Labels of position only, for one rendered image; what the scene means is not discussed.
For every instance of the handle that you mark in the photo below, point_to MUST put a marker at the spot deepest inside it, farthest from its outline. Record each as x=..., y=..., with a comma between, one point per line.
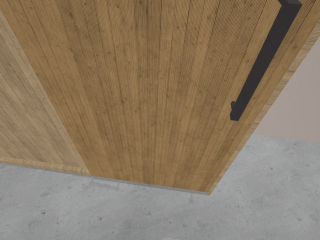
x=283, y=21

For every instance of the wardrobe door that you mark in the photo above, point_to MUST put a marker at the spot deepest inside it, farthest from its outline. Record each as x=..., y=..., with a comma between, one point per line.
x=144, y=87
x=30, y=127

